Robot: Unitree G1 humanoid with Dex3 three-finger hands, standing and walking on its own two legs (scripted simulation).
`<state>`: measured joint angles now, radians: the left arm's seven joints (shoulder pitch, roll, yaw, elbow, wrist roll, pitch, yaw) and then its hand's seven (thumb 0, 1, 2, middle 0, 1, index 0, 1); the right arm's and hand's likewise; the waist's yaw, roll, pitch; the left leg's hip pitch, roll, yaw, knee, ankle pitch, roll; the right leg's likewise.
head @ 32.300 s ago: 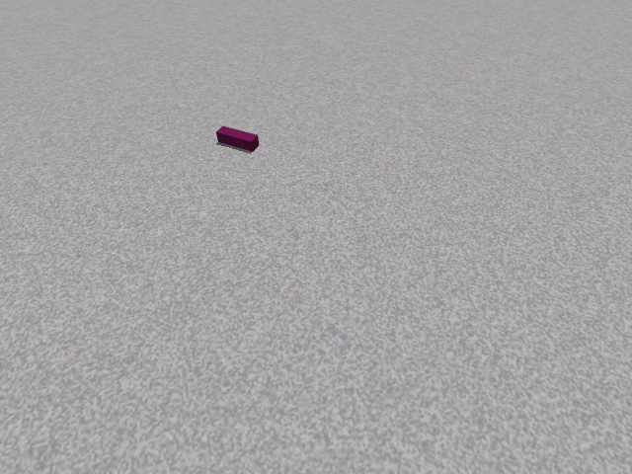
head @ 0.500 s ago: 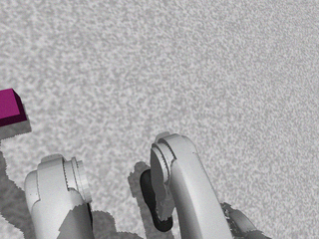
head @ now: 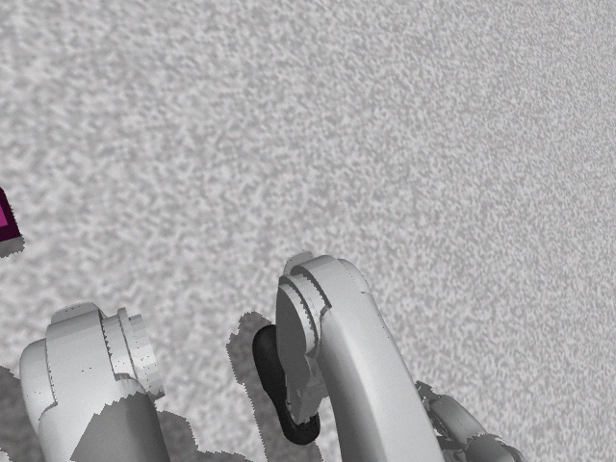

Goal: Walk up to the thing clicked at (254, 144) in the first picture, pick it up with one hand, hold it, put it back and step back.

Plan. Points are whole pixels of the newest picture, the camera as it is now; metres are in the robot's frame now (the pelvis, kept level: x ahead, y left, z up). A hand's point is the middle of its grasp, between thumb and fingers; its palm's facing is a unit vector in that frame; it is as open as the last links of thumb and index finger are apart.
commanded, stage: rest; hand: left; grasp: from above
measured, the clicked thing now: out of the picture +0.41 +0.38 -0.26
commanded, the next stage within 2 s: open in 0.24 s
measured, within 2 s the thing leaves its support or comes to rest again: neither
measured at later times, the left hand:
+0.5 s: hand out of the picture +0.40 +0.37 -0.24, palm faces -0.45 -0.18 -0.88, open 10.1 cm
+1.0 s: hand out of the picture +0.41 +0.37 -0.23, palm faces -0.44 -0.17 -0.88, open 13.8 cm
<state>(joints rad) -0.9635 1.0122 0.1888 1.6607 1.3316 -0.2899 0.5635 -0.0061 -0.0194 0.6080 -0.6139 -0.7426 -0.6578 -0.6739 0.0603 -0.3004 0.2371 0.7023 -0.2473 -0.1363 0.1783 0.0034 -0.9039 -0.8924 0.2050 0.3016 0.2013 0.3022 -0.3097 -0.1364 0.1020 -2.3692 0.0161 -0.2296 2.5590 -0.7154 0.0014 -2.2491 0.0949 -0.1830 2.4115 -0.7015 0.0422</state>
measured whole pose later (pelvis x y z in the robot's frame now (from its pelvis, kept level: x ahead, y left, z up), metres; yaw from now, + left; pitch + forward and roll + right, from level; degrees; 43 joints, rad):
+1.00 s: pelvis +0.00 +0.00 +0.00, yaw -1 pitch +27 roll -14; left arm -0.97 1.05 0.15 1.68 1.29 -0.30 0.57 0.00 -0.47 0.98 -0.12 -1.02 -0.12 -1.02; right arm 0.04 -0.32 0.30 0.67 -0.26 -0.16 0.20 0.00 -0.90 -0.89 0.21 0.30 0.20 0.30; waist -0.32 -0.15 0.13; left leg -2.35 0.02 -0.25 2.56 -0.71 0.00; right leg -2.23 0.10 -0.20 2.39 -0.68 0.05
